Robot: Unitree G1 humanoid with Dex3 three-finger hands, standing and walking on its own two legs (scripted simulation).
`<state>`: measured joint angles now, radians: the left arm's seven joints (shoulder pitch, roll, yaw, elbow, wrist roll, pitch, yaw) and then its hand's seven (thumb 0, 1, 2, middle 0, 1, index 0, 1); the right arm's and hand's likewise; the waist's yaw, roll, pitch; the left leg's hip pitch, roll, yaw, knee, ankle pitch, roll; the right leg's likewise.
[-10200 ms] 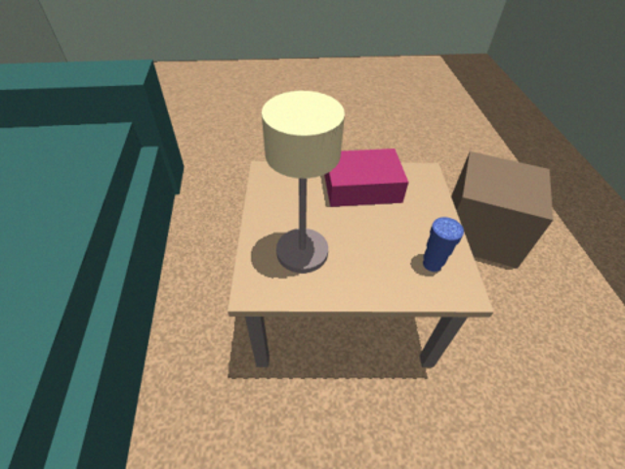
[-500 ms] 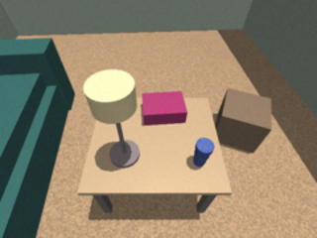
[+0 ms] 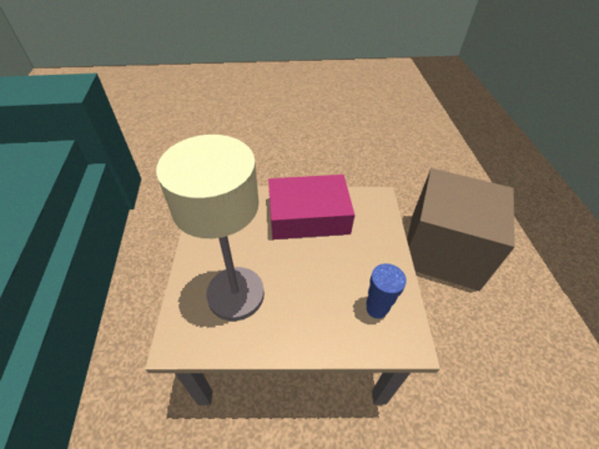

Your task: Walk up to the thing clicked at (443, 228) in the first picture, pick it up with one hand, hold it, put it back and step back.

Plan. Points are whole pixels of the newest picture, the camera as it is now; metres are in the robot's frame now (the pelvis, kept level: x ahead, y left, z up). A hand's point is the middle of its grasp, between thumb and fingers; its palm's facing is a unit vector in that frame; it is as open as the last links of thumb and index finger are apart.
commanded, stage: stand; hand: right
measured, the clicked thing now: (382, 294) +0.48 -0.21 -0.28
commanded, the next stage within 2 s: go down in 0.52 s
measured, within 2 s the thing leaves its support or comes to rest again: neither
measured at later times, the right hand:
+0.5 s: hand out of the picture +0.07 -0.25 -0.16, palm faces -0.03 +0.94 -0.34, open 7.4 cm
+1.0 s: hand out of the picture +0.12 -0.26 -0.15, palm faces +0.05 +0.94 -0.32, open 13.8 cm
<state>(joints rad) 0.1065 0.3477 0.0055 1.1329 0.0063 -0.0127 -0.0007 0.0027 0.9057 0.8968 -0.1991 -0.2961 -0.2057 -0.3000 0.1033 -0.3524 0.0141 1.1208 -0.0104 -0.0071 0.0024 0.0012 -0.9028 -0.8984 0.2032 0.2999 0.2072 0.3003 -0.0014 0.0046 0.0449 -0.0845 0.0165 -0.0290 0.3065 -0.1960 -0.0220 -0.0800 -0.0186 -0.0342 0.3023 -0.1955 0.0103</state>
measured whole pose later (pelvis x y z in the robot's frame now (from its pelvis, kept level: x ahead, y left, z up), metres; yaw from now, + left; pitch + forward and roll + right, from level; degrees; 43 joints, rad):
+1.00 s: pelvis -0.02 +0.01 -0.02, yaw -3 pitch +6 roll +0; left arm 0.16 0.30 0.11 0.76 -0.03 -0.08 0.02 0.00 0.09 0.22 -0.05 -0.05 -0.06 -0.05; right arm 0.09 -0.36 -0.10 0.74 -0.03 0.27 0.08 0.00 -0.15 -0.22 0.08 0.06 0.07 0.06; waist 0.00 -0.02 -0.04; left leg -0.40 0.02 0.02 0.60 -0.31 -0.01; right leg -0.43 -0.02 0.02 0.62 -0.30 0.02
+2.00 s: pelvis +0.00 +0.00 -0.06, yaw -3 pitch +12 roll +1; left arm 0.40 0.26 0.08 0.31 -0.03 -0.07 0.12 -0.01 -0.53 0.05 -0.06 -0.05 -0.06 -0.06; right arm 0.36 -0.39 -0.18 0.15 0.00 0.47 0.13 -0.01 0.47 -0.04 0.06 0.05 0.06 0.05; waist 0.00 -0.02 -0.16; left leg -0.64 0.02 0.03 0.92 -0.49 -0.02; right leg -0.68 -0.01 0.04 0.96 -0.49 0.01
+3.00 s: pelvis -0.02 +0.00 -0.06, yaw -2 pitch +13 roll +2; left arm 0.32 0.27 -0.02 0.40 0.00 -0.18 0.11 -0.01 -0.53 0.05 -0.06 -0.05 -0.06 -0.06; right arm -0.46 -0.73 -0.51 1.07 0.09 -0.09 0.46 -0.01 0.47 -0.03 0.06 0.05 0.06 0.05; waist 0.08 0.02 -0.09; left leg -0.66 0.00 0.02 0.84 -0.41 -0.02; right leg -0.70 -0.04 0.03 0.91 -0.43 0.01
